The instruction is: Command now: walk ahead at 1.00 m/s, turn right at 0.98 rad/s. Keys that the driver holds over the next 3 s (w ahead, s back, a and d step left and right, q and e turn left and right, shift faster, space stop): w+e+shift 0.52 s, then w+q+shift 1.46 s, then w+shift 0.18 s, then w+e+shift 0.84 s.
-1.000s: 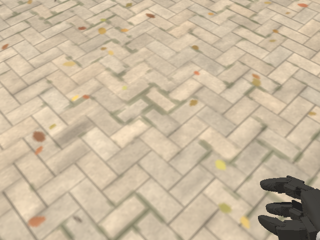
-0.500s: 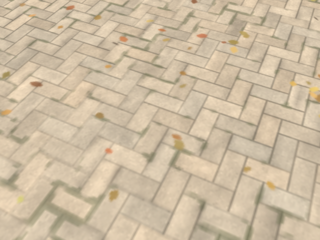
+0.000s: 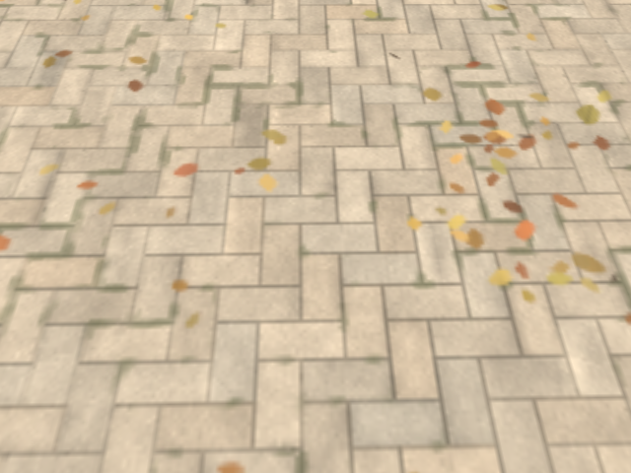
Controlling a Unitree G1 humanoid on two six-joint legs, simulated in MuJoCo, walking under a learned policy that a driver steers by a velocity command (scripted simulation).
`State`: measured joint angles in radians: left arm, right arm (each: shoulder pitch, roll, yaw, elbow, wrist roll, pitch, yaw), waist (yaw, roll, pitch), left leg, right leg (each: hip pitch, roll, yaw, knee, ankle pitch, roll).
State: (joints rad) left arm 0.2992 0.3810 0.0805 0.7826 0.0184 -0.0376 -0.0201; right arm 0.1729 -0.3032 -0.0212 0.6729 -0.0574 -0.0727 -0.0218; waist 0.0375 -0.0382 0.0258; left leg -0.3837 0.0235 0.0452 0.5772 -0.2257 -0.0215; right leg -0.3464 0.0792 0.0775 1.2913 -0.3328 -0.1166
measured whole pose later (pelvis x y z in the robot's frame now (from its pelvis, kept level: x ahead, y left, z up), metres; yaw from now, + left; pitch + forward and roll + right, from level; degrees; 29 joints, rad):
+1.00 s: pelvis +0.90 -0.22 +0.01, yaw -22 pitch +1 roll +2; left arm 0.08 0.27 -0.03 0.63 0.07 -0.08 -0.03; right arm 0.53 -0.30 -0.06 0.87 -0.01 -0.04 0.02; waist -0.07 -0.02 0.01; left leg -0.14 -0.16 -0.08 0.37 -0.24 0.12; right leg -0.64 -0.07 0.07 1.01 -0.26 0.01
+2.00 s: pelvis +1.81 -0.31 -0.01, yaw +33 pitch +2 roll +0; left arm 0.01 0.29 -0.02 0.56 0.02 -0.06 -0.01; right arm 0.46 -0.36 -0.09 0.79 -0.01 -0.05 0.02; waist -0.12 0.01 0.02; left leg 0.08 -0.16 -0.29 0.44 -0.48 0.14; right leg -0.57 -0.06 0.08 0.55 -0.08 0.04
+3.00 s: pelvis +2.61 +0.08 -0.01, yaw +5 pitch -1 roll -1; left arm 0.31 0.34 0.07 0.81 0.02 0.00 -0.01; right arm 0.18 -0.22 0.02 0.70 -0.06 -0.09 0.00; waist 0.01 -0.01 0.06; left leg -0.42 0.07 -0.08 1.40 -0.35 -0.03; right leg -0.34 0.22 -0.05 0.62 -0.27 -0.19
